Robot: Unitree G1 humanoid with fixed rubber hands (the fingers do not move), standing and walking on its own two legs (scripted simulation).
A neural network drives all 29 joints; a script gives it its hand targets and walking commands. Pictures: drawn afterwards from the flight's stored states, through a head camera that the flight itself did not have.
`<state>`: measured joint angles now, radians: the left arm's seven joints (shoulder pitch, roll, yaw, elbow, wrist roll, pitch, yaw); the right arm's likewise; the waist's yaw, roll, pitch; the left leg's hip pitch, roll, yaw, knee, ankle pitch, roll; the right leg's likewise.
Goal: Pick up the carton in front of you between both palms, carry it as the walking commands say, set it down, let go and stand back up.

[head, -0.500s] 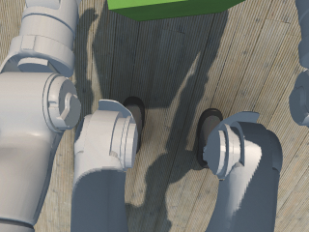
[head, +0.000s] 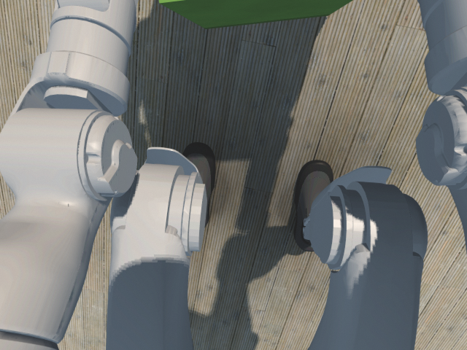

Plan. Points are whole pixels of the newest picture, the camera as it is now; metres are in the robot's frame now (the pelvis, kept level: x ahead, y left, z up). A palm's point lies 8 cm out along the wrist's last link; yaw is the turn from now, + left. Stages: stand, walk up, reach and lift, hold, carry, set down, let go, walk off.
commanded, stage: reach and lift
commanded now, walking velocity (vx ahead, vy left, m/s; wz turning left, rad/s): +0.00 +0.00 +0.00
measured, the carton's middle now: out of the picture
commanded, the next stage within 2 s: none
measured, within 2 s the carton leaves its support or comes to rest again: leaves its support in 0.30 s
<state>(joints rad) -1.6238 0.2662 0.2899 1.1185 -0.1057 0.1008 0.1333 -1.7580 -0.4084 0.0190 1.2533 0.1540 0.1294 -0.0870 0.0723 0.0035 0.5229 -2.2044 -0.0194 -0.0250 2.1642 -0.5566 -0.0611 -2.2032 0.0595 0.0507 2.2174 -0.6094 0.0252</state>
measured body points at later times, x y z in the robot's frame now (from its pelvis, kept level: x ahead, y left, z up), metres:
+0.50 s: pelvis +0.01 +0.00 +0.03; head +0.34 -0.01 +0.33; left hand +0.56 +0.17 -0.08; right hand +0.58 -0.13 -0.08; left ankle +0.12 +0.14 -0.34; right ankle +0.10 -0.12 -0.34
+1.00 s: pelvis +0.00 +0.01 +0.14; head +0.27 +0.00 +0.50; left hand +0.51 +0.17 +0.08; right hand +0.53 -0.14 +0.08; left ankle +0.12 +0.14 -0.34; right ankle +0.10 -0.12 -0.34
